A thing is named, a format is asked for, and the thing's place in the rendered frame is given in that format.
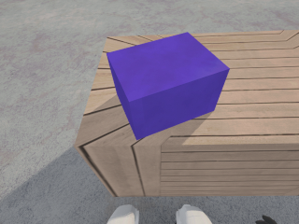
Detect right robot hand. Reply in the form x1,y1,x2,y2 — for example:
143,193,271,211
255,215,277,224

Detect robot left thigh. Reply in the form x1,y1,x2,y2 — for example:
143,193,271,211
107,204,139,224

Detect pedestal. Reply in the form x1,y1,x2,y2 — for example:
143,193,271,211
74,30,299,197

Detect robot right thigh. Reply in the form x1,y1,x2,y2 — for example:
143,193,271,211
176,205,212,224

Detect carton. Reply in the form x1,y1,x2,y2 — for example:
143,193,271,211
107,32,230,140

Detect robot thigh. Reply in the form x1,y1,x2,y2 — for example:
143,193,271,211
176,205,212,224
107,204,139,224

